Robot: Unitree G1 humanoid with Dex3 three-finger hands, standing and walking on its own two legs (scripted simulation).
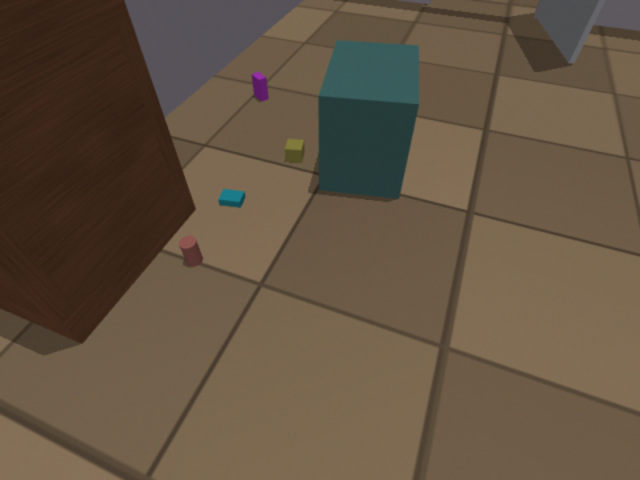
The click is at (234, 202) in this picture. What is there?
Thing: flat box
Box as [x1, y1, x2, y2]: [218, 189, 244, 207]
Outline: 223,189 218,199 219,204 240,207 244,198 244,192
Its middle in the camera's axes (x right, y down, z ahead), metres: -0.40 -0.18 +1.80
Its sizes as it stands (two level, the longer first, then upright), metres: 0.103 0.073 0.035
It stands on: the floor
